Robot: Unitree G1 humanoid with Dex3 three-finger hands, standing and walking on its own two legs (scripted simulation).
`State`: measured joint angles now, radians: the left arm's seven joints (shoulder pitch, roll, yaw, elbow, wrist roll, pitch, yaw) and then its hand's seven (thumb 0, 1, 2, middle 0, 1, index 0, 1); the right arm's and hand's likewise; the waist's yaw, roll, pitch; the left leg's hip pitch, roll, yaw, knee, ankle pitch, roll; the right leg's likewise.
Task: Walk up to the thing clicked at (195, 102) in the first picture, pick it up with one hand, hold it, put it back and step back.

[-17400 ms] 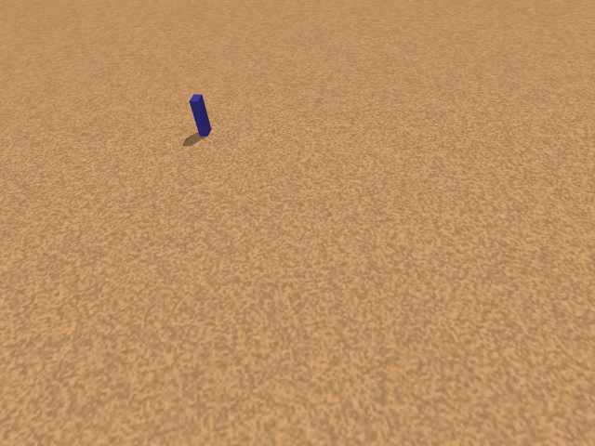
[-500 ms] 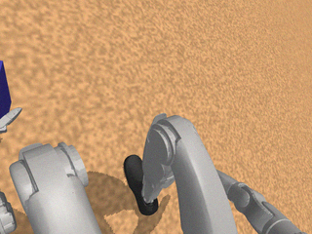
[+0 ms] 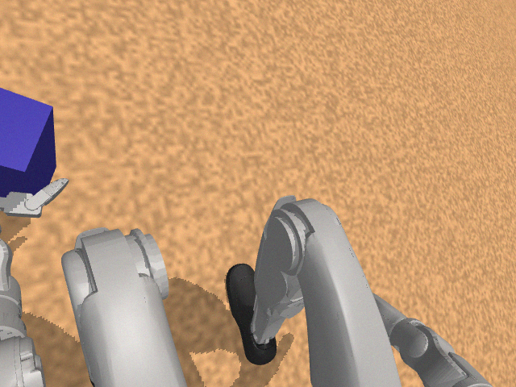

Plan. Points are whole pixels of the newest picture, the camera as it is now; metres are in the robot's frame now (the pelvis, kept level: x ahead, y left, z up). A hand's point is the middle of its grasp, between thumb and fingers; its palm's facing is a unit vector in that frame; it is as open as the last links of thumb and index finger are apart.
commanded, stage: settle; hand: left
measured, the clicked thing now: (22, 162) +0.43 +0.27 -0.15
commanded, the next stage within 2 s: lift in 1.22 s
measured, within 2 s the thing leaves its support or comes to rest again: neither
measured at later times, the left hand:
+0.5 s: hand out of the picture +0.41 +0.27 -0.03, palm faces +0.20 -0.97 -0.11, open 11.3 cm
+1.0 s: hand out of the picture +0.42 +0.27 +0.03, palm faces +0.21 -0.98 -0.06, open 11.3 cm
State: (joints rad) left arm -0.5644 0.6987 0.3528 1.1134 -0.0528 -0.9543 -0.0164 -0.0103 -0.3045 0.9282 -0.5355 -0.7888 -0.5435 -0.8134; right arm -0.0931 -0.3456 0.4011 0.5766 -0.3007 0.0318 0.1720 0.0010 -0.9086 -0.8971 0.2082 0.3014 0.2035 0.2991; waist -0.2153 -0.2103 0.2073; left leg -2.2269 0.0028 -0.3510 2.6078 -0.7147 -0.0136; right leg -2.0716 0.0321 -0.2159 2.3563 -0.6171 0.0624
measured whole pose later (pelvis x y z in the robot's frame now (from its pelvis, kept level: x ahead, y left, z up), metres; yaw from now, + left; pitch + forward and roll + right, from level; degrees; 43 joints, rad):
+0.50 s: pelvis +0.01 -0.01 +0.03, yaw +6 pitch +28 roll -11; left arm -0.51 0.49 0.27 0.80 -0.09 -0.66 -0.11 -0.01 -0.32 0.95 -0.55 -0.79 -0.56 -0.81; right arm 0.02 -0.31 0.15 0.62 -0.12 0.07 0.13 0.00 -0.90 -0.89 0.21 0.30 0.20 0.30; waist -0.13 -0.04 -0.02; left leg -2.25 0.01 -0.20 2.44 -0.69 -0.01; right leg -2.15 -0.02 -0.11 2.31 -0.66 0.05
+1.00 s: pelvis +0.02 -0.02 +0.07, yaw +9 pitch +32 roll -7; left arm -0.56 0.41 0.33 0.79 -0.12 -0.57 -0.20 -0.01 -0.33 0.96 -0.55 -0.79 -0.56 -0.82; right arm 0.06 -0.29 0.06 0.63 -0.06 0.05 0.07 0.01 -0.90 -0.89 0.20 0.30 0.20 0.30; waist -0.12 -0.01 -0.11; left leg -2.17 0.02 -0.13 2.31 -0.71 -0.03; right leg -2.12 -0.03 -0.06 2.23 -0.68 0.02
